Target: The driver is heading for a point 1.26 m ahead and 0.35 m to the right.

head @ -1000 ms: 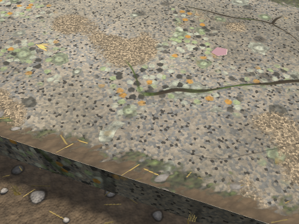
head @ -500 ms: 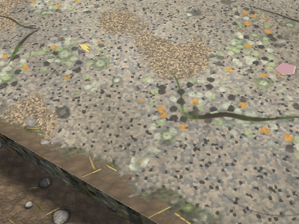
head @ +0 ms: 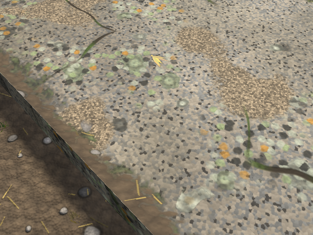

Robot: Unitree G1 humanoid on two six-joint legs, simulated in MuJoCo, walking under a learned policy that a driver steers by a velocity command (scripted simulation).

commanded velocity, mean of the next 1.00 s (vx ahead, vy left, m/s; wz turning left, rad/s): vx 0.01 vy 0.00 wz -0.44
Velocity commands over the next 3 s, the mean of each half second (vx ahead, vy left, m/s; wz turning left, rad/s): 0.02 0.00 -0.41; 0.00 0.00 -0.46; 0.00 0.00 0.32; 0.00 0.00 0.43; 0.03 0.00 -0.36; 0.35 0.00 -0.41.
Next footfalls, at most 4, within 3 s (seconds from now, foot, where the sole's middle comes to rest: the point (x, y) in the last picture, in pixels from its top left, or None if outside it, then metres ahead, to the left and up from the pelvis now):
0.24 right None -0.03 -0.11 -0.77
0.74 left None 0.04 0.10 -0.77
1.12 right None -0.10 -0.09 -0.77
1.46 left None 0.02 0.16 -0.77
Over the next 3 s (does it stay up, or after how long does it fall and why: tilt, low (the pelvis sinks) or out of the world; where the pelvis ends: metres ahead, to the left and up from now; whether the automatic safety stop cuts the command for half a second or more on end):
stays up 0.04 -0.02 0.00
